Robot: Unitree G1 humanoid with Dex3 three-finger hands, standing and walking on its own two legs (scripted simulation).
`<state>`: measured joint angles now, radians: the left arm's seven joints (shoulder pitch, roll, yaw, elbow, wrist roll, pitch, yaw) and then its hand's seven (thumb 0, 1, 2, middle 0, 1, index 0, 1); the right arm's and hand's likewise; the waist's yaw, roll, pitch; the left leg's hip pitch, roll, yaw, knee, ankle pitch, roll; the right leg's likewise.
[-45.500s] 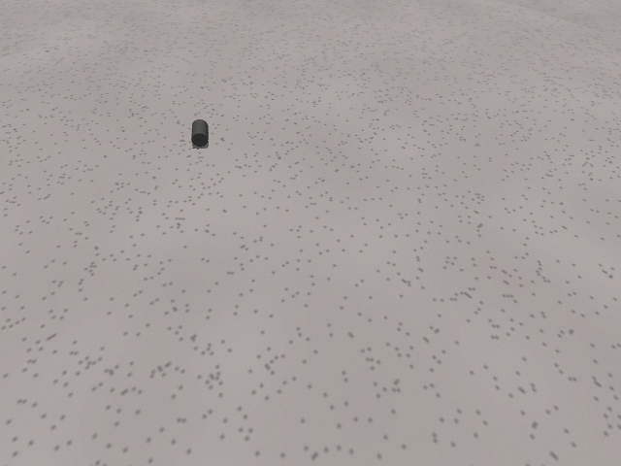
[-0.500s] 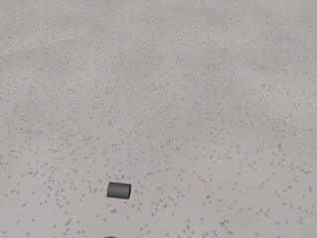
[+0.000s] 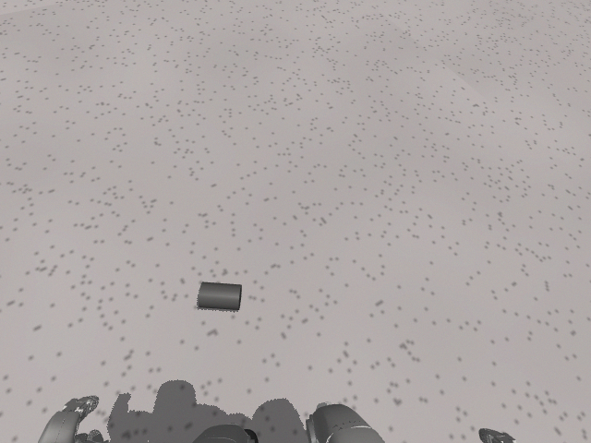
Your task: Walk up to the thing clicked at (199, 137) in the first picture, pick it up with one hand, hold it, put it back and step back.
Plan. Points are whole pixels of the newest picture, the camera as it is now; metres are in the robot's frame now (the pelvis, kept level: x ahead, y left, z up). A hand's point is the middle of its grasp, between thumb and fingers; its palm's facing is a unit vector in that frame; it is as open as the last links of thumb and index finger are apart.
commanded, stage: step back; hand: left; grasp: from above
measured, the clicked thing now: (220, 295) +0.55 +0.18 -0.73
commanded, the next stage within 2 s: none
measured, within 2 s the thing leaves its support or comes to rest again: neither
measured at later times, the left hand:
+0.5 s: hand out of the picture +0.00 +0.25 -0.14, palm faces +0.00 -0.92 -0.39, open 7.4 cm
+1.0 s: hand out of the picture -0.21 +0.24 -0.16, palm faces -0.05 -0.91 -0.40, open 7.4 cm
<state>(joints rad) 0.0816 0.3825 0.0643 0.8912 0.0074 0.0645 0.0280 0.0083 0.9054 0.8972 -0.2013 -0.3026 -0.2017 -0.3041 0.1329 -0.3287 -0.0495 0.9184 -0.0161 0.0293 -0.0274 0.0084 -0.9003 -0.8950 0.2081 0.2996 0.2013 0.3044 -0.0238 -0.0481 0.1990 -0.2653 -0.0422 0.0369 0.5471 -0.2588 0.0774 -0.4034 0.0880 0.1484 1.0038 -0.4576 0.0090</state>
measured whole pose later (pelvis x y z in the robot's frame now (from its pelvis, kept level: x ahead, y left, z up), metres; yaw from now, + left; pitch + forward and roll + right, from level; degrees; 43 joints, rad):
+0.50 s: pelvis -0.12 -0.01 -0.01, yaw +1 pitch -1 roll +1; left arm 0.13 0.35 0.07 0.78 0.04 0.04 0.01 0.01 0.90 0.90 -0.20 -0.30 -0.20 -0.30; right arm 0.16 -0.42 -0.05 0.89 0.00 0.04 -0.02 0.01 -0.90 -0.90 0.21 0.30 0.20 0.30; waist 0.01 0.00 0.17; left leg -0.32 -0.06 -0.11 0.90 -0.52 -0.02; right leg -0.37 0.00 0.01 0.56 -0.17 -0.02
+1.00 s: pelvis -0.29 -0.03 -0.02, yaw -2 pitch -4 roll -3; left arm 0.19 0.37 0.09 0.87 0.04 0.05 -0.01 0.01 0.91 0.90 -0.20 -0.30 -0.20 -0.30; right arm 0.06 -0.42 -0.06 0.80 -0.02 0.04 -0.02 0.01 -0.90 -0.89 0.21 0.30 0.20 0.30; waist 0.01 0.07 0.21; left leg -0.45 0.10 -0.07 0.71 -0.23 -0.01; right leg -0.22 0.06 0.03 0.65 -0.36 0.01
